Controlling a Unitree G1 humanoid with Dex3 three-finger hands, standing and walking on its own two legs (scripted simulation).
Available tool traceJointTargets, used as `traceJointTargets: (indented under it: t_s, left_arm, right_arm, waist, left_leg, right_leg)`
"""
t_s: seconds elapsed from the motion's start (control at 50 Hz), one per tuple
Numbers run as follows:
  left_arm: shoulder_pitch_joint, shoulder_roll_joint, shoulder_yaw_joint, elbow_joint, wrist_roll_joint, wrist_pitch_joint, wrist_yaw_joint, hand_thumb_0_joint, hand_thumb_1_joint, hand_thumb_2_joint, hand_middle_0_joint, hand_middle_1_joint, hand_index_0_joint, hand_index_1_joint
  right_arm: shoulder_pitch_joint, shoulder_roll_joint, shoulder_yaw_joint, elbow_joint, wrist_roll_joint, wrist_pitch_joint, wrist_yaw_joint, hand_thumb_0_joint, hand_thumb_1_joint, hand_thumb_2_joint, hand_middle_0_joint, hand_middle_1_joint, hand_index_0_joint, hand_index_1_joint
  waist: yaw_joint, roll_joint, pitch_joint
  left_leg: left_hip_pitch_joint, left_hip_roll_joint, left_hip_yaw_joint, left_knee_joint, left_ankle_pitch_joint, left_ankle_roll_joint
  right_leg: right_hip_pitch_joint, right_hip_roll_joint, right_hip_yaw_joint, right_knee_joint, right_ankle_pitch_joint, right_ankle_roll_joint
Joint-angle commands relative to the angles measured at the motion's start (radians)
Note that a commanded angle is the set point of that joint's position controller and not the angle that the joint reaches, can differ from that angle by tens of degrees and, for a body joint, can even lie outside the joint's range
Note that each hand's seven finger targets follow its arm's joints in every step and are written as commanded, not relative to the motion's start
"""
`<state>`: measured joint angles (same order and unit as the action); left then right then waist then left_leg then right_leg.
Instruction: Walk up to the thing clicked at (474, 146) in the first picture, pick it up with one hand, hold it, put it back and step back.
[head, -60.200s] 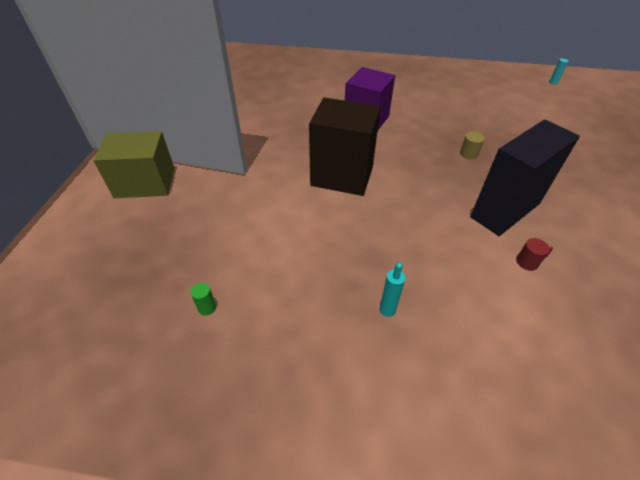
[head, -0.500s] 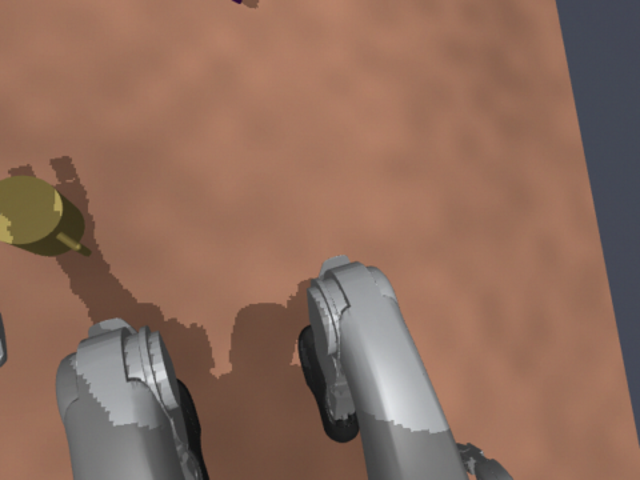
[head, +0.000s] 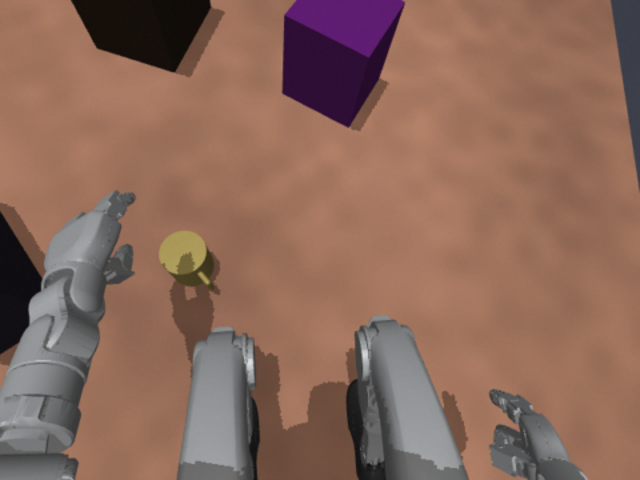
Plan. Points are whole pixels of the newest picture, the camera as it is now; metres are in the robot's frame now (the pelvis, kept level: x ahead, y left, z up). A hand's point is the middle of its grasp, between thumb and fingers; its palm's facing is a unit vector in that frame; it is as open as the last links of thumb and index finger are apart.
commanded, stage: home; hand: left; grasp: from above
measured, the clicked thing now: (193, 265) +0.48 +0.23 -0.42
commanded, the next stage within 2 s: none
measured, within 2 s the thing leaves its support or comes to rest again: neither
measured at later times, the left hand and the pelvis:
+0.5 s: hand (79, 351) +0.26 +0.20 +0.10, palm faces +0.02 -0.94 -0.33, open 7.4 cm; pelvis +0.04 +0.00 +0.18, yaw +3 degrees
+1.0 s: hand out of the picture +0.22 +0.19 +0.19, palm faces +0.14 -0.97 -0.20, open 7.4 cm; pelvis +0.08 +0.00 +0.24, yaw +5 degrees
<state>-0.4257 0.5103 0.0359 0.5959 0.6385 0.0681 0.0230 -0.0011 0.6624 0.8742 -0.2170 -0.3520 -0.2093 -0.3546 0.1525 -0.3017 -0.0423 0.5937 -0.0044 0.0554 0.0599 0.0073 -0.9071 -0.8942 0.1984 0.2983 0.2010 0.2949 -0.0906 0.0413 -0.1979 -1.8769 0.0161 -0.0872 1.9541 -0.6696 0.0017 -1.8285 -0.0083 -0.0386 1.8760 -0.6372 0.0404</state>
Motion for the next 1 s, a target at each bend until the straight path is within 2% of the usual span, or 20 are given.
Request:
traceJointTargets:
  t_s: [0.0, 0.08, 0.1, 0.12, 0.16, 0.18, 0.22, 0.24, 0.32, 0.4, 0.46, 0.5, 0.52, 0.62, 0.72, 0.8, 0.86, 0.92, 0.94, 0.98]
  left_arm:
    - [-0.133, 0.116, 0.019, -0.31, -0.125, 0.033, 0.037, 0.0, 0.899, 0.899, -0.2, -0.298, -0.2, -0.298]
    - [0.003, 0.077, 0.019, -0.378, -0.222, 0.077, 0.057, 0.0, 0.898, 0.899, -0.2, -0.298, -0.2, -0.298]
    - [0.038, 0.048, 0.01, -0.401, -0.25, 0.086, 0.061, 0.0, 0.898, 0.899, -0.2, -0.298, -0.2, -0.298]
    - [0.086, 0.023, 0.007, -0.409, -0.275, 0.097, 0.064, 0.0, 0.899, 0.9, -0.2, -0.298, -0.2, -0.298]
    - [0.137, 0.029, 0.033, -0.454, -0.324, 0.119, 0.073, 0.0, 0.899, 0.9, -0.2, -0.298, -0.2, -0.298]
    - [0.163, 0.011, 0.025, -0.47, -0.345, 0.129, 0.076, 0.0, 0.9, 0.9, -0.2, -0.298, -0.2, -0.298]
    - [0.216, 0.004, 0.041, -0.493, -0.395, 0.147, 0.083, 0.0, 0.9, 0.9, -0.2, -0.298, -0.2, -0.299]
    - [0.26, -0.021, 0.031, -0.502, -0.415, 0.158, 0.085, 0.0, 0.9, 0.9, -0.2, -0.298, -0.2, -0.298]
    - [0.395, -0.06, 0.044, -0.576, -0.524, 0.195, 0.089, 0.0, 0.9, 0.9, -0.2, -0.299, -0.2, -0.299]
    - [0.533, -0.109, 0.04, -0.65, -0.587, 0.243, 0.086, 0.0, 0.9, 0.9, -0.2, -0.299, -0.2, -0.299]
    - [0.607, -0.142, 0.049, -0.708, -0.638, 0.284, 0.079, 0.0, 0.9, 0.9, -0.2, -0.299, -0.2, -0.299]
    - [0.687, -0.152, 0.069, -0.746, -0.668, 0.308, 0.075, 0.0, 0.9, 0.9, -0.2, -0.299, -0.2, -0.299]
    - [0.704, -0.165, 0.063, -0.761, -0.677, 0.316, 0.072, 0.0, 0.9, 0.9, -0.2, -0.3, -0.2, -0.3]
    - [0.829, -0.18, 0.075, -0.882, -0.706, 0.346, 0.057, 0.0, 0.9, 0.9, -0.2, -0.3, -0.2, -0.3]
    - [0.913, -0.197, 0.059, -0.911, -0.702, 0.358, 0.031, 0.0, 0.9, 0.9, -0.2, -0.3, -0.2, -0.3]
    - [0.928, -0.194, 0.051, -0.939, -0.696, 0.357, 0.012, 0.0, 0.9, 0.9, -0.2, -0.3, -0.2, -0.3]
    - [0.9, -0.203, 0.046, -0.909, -0.695, 0.355, 0.001, 0.0, 0.9, 0.9, -0.2, -0.3, -0.2, -0.3]
    - [0.88, -0.19, 0.056, -0.917, -0.689, 0.344, -0.003, 0.0, 0.9, 0.9, -0.2, -0.3, -0.2, -0.3]
    - [0.89, -0.185, 0.063, -0.925, -0.688, 0.343, -0.002, 0.0, 0.9, 0.9, -0.2, -0.3, -0.2, -0.3]
    - [0.892, -0.185, 0.06, -0.929, -0.685, 0.339, -0.001, 0.0, 0.9, 0.9, -0.2, -0.299, -0.2, -0.299]
  right_arm:
    - [0.088, -0.144, -0.052, -0.083, 0.02, -0.051, -0.039, 0.0, -0.899, -0.9, 0.2, 0.3, 0.2, 0.3]
    - [0.037, -0.123, -0.037, -0.096, 0.034, -0.097, -0.072, 0.0, -0.898, -0.9, 0.2, 0.3, 0.2, 0.3]
    - [0.025, -0.116, -0.032, -0.102, 0.037, -0.109, -0.08, 0.0, -0.898, -0.9, 0.2, 0.3, 0.2, 0.3]
    - [0.018, -0.11, -0.028, -0.105, 0.04, -0.119, -0.087, 0.0, -0.898, -0.9, 0.2, 0.3, 0.2, 0.3]
    - [0.006, -0.108, -0.022, -0.108, 0.045, -0.136, -0.102, 0.0, -0.898, -0.9, 0.2, 0.3, 0.2, 0.3]
    - [0.0, -0.101, -0.017, -0.117, 0.046, -0.144, -0.108, 0.0, -0.899, -0.9, 0.2, 0.3, 0.2, 0.3]
    - [-0.011, -0.092, -0.006, -0.123, 0.049, -0.158, -0.118, 0.0, -0.899, -0.9, 0.2, 0.3, 0.2, 0.3]
    - [-0.014, -0.082, -0.003, -0.13, 0.048, -0.166, -0.126, 0.0, -0.899, -0.9, 0.2, 0.3, 0.2, 0.3]
    - [-0.005, -0.063, 0.011, -0.154, 0.047, -0.193, -0.146, 0.0, -0.899, -0.9, 0.2, 0.3, 0.2, 0.3]
    - [0.02, -0.043, 0.025, -0.171, 0.047, -0.213, -0.176, 0.0, -0.9, -0.9, 0.2, 0.3, 0.2, 0.3]
    - [0.047, -0.035, 0.036, -0.18, 0.049, -0.227, -0.203, 0.0, -0.9, -0.9, 0.2, 0.3, 0.2, 0.3]
    - [0.062, -0.033, 0.038, -0.191, 0.047, -0.238, -0.218, 0.0, -0.9, -0.9, 0.2, 0.3, 0.2, 0.3]
    - [0.067, -0.031, 0.04, -0.19, 0.044, -0.244, -0.224, 0.0, -0.9, -0.9, 0.2, 0.3, 0.2, 0.3]
    - [0.083, -0.02, 0.041, -0.222, 0.037, -0.274, -0.25, 0.0, -0.901, -0.9, 0.2, 0.3, 0.2, 0.3]
    - [0.086, -0.023, 0.035, -0.237, 0.028, -0.3, -0.259, 0.0, -0.901, -0.899, 0.2, 0.299, 0.2, 0.299]
    - [0.082, -0.032, 0.026, -0.242, 0.022, -0.318, -0.257, 0.0, -0.901, -0.899, 0.2, 0.299, 0.2, 0.299]
    - [0.079, -0.037, 0.027, -0.238, 0.018, -0.331, -0.255, 0.0, -0.901, -0.9, 0.2, 0.3, 0.2, 0.3]
    - [0.072, -0.04, 0.023, -0.236, 0.014, -0.339, -0.252, 0.0, -0.9, -0.9, 0.2, 0.3, 0.2, 0.3]
    - [0.074, -0.038, 0.023, -0.235, 0.015, -0.34, -0.252, 0.0, -0.9, -0.9, 0.2, 0.3, 0.2, 0.3]
    - [0.072, -0.039, 0.022, -0.23, 0.011, -0.345, -0.251, 0.0, -0.9, -0.9, 0.2, 0.3, 0.2, 0.3]
  waist:
    - [-0.02, 0.14, -0.513]
    - [-0.011, 0.104, -0.448]
    - [-0.017, 0.093, -0.43]
    - [-0.02, 0.09, -0.4]
    - [-0.004, 0.11, -0.403]
    - [-0.014, 0.096, -0.394]
    - [-0.006, 0.089, -0.356]
    - [-0.007, 0.079, -0.333]
    - [0.009, 0.068, -0.307]
    - [0.01, 0.053, -0.268]
    - [0.007, 0.032, -0.228]
    - [0.019, 0.026, -0.211]
    - [0.013, 0.024, -0.196]
    - [0.032, 0.034, -0.136]
    - [0.032, 0.014, -0.053]
    - [0.037, 0.008, -0.037]
    - [0.031, -0.014, 0.01]
    - [0.034, -0.001, -0.011]
    - [0.043, 0.002, -0.015]
    - [0.04, 0.01, -0.042]
  left_leg:
    - [0.57, 0.004, -0.007, -0.414, 0.072, 0.014]
    - [0.647, -0.001, -0.005, -0.51, 0.029, 0.014]
    - [0.662, -0.004, -0.008, -0.535, 0.023, 0.014]
    - [0.683, -0.005, -0.005, -0.558, 0.029, 0.013]
    - [0.761, -0.002, -0.011, -0.604, 0.067, 0.01]
    - [0.772, -0.005, -0.011, -0.621, 0.072, 0.011]
    - [0.816, -0.003, -0.02, -0.674, 0.077, 0.011]
    - [0.832, -0.004, -0.009, -0.69, 0.085, 0.011]
    - [0.937, -0.004, -0.018, -0.795, 0.097, 0.012]
    - [1.014, -0.008, 0.001, -0.865, 0.186, 0.01]
    - [1.076, -0.008, 0.01, -0.92, 0.256, 0.009]
    - [1.119, -0.012, 0.02, -0.952, 0.305, 0.01]
    - [1.136, -0.009, 0.022, -0.968, 0.329, 0.009]
    - [1.218, -0.014, 0.04, -1.041, 0.396, 0.009]
    - [1.245, -0.014, 0.042, -1.088, 0.396, 0.012]
    - [1.262, -0.015, 0.042, -1.109, 0.399, 0.01]
    - [1.255, -0.015, 0.041, -1.12, 0.354, 0.013]
    - [1.264, -0.015, 0.04, -1.119, 0.351, 0.011]
    - [1.266, -0.019, 0.048, -1.114, 0.361, 0.011]
    - [1.284, -0.018, 0.046, -1.107, 0.399, 0.008]
  right_leg:
    - [0.375, 0.022, -0.037, -0.319, 0.118, -0.065]
    - [0.48, 0.022, -0.02, -0.429, 0.085, -0.062]
    - [0.501, 0.021, -0.016, -0.455, 0.079, -0.062]
    - [0.52, 0.02, -0.01, -0.482, 0.081, -0.061]
    - [0.57, 0.016, -0.007, -0.513, 0.111, -0.061]
    - [0.598, 0.018, -0.006, -0.539, 0.115, -0.06]
    - [0.644, 0.014, -0.002, -0.58, 0.12, -0.057]
    - [0.67, 0.017, 0.003, -0.614, 0.121, -0.058]
    - [0.797, 0.017, 0.006, -0.715, 0.138, -0.054]
    - [0.925, 0.019, 0.004, -0.812, 0.206, -0.053]
    - [1.017, 0.021, 0.002, -0.881, 0.263, -0.05]
    - [1.081, 0.022, -0.001, -0.931, 0.301, -0.048]
    - [1.097, 0.027, -0.007, -0.943, 0.322, -0.047]
    - [1.185, 0.03, -0.021, -1.025, 0.374, -0.046]
    - [1.204, 0.033, -0.037, -1.071, 0.367, -0.042]
    - [1.21, 0.033, -0.047, -1.078, 0.36, -0.042]
    - [1.198, 0.031, -0.05, -1.086, 0.322, -0.038]
    - [1.198, 0.029, -0.047, -1.083, 0.318, -0.038]
    - [1.207, 0.026, -0.043, -1.086, 0.327, -0.037]
    - [1.221, 0.027, -0.043, -1.075, 0.359, -0.038]
